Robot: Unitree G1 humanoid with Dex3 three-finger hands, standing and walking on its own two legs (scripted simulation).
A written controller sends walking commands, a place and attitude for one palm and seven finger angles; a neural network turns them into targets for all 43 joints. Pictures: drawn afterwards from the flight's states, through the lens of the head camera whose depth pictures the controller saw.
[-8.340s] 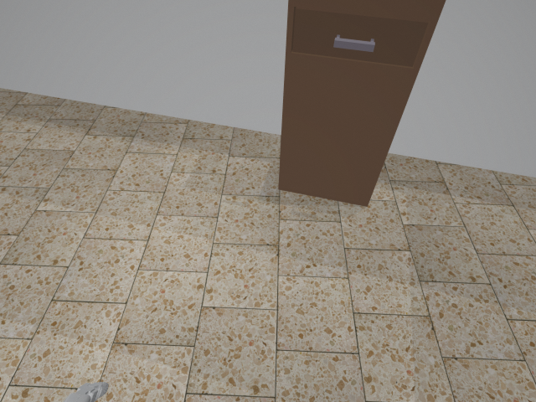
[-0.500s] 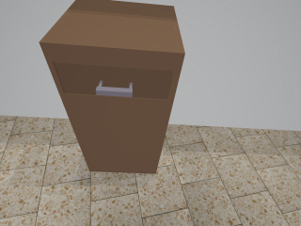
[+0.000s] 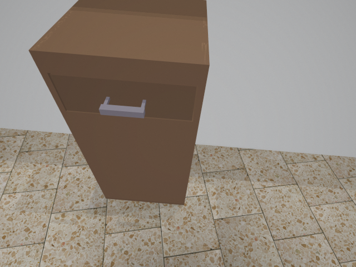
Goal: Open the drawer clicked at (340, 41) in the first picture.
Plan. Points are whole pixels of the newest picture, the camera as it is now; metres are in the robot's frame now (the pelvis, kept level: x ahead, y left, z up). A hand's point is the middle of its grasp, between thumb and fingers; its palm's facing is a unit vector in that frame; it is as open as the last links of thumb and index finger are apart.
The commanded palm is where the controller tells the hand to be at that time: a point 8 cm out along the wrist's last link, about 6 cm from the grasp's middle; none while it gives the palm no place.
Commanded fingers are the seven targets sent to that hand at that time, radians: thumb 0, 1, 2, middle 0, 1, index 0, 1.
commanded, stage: come to a stop and stand still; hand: left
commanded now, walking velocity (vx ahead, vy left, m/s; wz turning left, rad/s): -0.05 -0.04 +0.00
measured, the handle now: (124, 106) +0.52 +0.21 +0.03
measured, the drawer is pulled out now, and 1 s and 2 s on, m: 0.00 0.00 0.00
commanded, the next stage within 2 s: look again from close up in 1.82 s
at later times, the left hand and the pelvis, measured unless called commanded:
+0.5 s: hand out of the picture -0.03 +0.16 -0.17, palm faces +0.03 -0.98 -0.17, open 7.3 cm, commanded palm none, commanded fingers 0.00 0.90 0.90 -0.20 -0.30 -0.20 -0.30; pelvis -0.02 +0.00 +0.00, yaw +0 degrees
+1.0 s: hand out of the picture -0.05 +0.11 -0.17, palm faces +0.05 -0.99 -0.12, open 7.4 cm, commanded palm none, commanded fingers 0.00 0.90 0.90 -0.20 -0.30 -0.20 -0.30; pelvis -0.01 -0.03 +0.00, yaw +0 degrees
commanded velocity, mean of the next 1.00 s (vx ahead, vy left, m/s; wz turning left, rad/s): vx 0.00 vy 0.00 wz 0.00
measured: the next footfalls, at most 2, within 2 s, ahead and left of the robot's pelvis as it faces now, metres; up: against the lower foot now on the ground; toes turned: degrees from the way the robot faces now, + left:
left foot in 0.04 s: +0.08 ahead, +0.08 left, +0.00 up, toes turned +0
right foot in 0.32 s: +0.03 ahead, -0.10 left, +0.00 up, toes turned -2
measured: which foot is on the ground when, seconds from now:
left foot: up 0.00-0.02, down 0.04-1.00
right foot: down 0.00-0.06, up 0.08-0.30, down 0.32-1.00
